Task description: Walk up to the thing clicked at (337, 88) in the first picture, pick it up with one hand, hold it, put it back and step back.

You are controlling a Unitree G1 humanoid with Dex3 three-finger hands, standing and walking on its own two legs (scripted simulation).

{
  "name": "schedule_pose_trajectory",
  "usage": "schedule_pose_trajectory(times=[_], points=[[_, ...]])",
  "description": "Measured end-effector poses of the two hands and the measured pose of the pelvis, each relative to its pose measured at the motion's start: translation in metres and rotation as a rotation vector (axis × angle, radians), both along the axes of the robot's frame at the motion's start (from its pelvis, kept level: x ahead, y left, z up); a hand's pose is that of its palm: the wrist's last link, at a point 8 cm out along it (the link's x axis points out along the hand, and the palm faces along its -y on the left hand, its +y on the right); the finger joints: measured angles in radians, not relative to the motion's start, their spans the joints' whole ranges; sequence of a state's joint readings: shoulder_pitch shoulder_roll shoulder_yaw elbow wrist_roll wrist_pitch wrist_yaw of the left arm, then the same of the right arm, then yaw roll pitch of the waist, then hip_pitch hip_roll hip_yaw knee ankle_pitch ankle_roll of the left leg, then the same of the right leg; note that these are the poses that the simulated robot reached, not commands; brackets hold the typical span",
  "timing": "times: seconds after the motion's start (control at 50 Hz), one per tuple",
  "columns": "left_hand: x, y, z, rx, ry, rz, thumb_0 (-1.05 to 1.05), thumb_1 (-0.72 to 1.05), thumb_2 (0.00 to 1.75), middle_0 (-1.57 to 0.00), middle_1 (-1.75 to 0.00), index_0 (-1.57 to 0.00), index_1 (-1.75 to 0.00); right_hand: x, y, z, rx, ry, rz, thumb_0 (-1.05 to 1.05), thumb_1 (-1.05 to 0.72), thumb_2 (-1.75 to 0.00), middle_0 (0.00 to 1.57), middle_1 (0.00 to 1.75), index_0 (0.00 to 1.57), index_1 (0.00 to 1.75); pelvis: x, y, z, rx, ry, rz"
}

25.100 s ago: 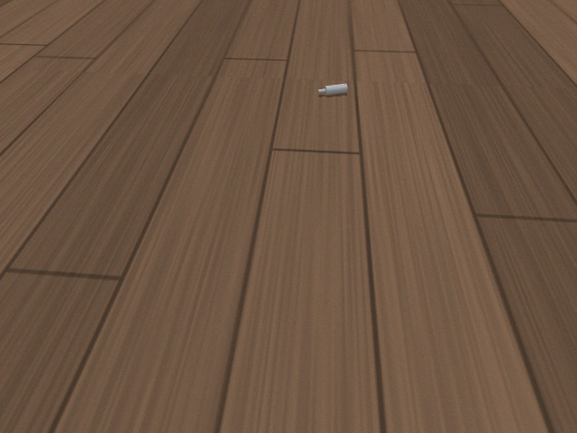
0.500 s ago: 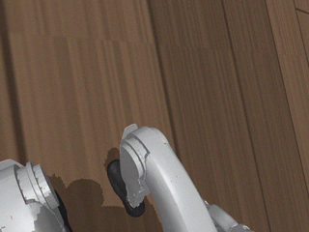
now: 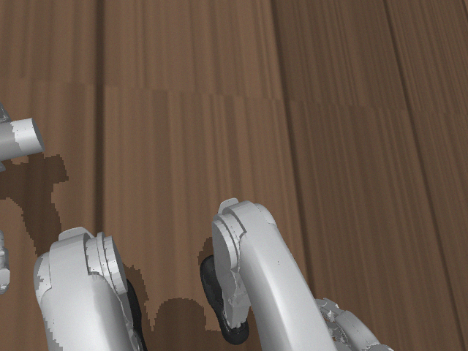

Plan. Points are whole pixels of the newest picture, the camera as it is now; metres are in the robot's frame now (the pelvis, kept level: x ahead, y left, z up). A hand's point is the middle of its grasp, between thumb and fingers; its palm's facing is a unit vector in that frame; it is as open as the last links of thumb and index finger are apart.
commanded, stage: settle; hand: left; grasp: from above
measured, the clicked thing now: out of the picture +0.46 +0.37 -0.20
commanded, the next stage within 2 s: lift in 0.22 s
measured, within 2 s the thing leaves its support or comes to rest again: neither
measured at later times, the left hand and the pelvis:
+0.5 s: hand out of the picture +0.45 +0.34 -0.12, palm faces -0.44 -0.12 -0.89, open 8.8 cm; pelvis +0.00 +0.00 +0.03, yaw +3 degrees
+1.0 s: hand out of the picture +0.37 +0.35 +0.03, palm faces -0.41 -0.15 -0.90, open 8.9 cm; pelvis -0.01 +0.00 +0.13, yaw +8 degrees
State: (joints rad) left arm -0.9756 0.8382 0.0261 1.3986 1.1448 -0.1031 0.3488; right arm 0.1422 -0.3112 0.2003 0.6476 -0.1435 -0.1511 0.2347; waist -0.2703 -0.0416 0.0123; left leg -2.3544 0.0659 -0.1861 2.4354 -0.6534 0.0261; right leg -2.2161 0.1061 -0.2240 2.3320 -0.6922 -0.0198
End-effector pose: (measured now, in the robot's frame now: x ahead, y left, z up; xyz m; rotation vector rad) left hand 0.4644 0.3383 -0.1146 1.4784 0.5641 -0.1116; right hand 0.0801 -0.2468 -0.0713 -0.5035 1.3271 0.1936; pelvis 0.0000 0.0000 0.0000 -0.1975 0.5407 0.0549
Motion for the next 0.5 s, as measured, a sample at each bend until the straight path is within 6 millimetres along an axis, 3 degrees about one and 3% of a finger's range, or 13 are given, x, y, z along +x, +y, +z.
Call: schedule_pose_trajectory(times=[0.22,0.5], points=[[0.002,-0.001,0.023,0.003,0.003,-0.008,0.00,0.15,0.28,-0.85,-0.39,-0.89,-0.33,-0.005,-0.004,-0.002,-0.022,0.021,-0.053,0.00,-0.92,-0.90,0.20,0.30,0.20,0.30,-0.002,-0.002,0.007,0.019,0.016,0.015],[-0.011,0.002,0.056,-0.015,0.036,-0.004,-0.01,0.17,0.28,-0.84,-0.39,-0.87,-0.33,-0.020,-0.012,0.016,-0.078,0.070,-0.137,0.01,-0.92,-0.90,0.20,0.30,0.20,0.30,-0.004,-0.002,0.029,0.030,0.046,0.039]])
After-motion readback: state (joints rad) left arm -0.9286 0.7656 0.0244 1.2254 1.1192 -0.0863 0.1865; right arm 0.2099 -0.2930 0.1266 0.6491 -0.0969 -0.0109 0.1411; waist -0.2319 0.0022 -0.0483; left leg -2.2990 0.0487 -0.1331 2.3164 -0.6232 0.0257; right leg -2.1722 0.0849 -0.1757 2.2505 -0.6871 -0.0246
